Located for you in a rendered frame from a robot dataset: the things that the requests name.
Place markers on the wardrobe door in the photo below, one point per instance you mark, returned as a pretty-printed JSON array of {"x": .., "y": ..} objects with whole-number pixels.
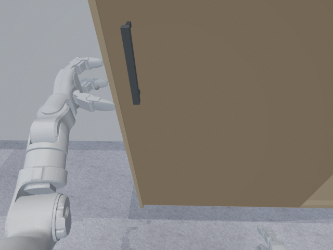
[
  {"x": 325, "y": 192},
  {"x": 236, "y": 98}
]

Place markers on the left robot upper arm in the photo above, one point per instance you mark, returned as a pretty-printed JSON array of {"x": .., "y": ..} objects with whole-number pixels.
[{"x": 37, "y": 222}]

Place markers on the left robot hand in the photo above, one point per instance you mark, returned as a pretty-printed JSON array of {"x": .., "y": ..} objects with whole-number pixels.
[{"x": 67, "y": 82}]

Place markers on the right robot hand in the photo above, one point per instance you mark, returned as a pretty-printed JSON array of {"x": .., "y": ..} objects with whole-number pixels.
[{"x": 271, "y": 238}]

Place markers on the robot left forearm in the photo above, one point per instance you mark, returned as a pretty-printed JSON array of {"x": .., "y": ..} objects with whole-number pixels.
[{"x": 45, "y": 161}]

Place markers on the handle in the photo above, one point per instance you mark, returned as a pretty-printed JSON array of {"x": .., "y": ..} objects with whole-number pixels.
[{"x": 130, "y": 61}]

